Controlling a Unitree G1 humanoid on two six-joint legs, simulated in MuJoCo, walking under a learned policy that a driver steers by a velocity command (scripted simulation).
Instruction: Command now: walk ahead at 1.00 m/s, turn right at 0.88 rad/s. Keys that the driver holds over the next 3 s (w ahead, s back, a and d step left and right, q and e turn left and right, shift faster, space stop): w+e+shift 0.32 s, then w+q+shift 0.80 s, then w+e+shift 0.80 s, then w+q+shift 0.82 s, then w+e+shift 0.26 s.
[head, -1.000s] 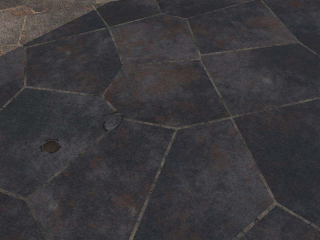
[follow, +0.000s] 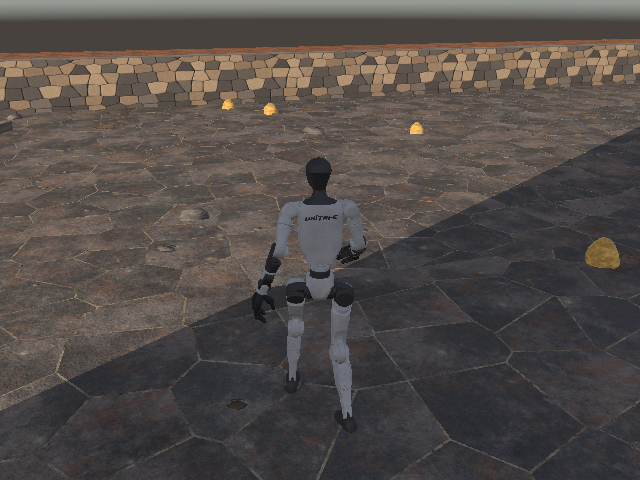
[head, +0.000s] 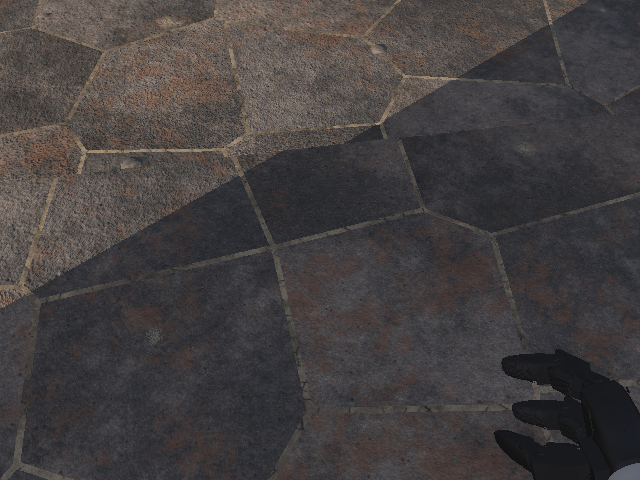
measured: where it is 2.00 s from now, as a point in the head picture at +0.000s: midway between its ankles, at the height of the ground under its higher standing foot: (434, 82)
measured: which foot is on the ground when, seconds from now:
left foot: down 0.00-0.38, up 0.40-0.84, down 0.86-1.00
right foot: up 0.00-0.40, down 0.42-0.84, up 0.86-1.00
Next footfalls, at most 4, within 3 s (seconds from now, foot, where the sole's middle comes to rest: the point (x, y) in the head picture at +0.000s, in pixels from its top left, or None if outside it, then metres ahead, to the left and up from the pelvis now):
0.42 right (435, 445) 0.54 -0.13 -0.75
0.86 left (435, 263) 1.00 -0.11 -0.75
1.30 right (476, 147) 1.43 -0.22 -0.75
1.74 left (392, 95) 1.78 0.04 -0.86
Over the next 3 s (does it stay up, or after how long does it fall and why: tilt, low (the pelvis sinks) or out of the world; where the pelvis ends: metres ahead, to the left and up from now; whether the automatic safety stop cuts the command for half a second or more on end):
stays up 2.84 -0.30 -0.11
